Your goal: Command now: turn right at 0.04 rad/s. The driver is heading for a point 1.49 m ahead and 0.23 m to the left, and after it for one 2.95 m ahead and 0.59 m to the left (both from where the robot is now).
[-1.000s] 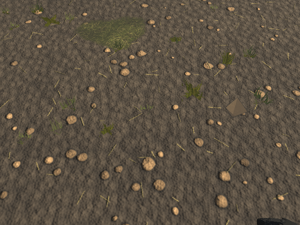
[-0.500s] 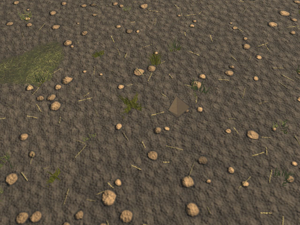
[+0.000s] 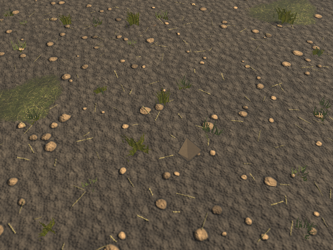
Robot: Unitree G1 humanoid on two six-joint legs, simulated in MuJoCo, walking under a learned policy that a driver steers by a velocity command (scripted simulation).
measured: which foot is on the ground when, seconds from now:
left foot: down 0.00-1.00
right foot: down 0.00-1.00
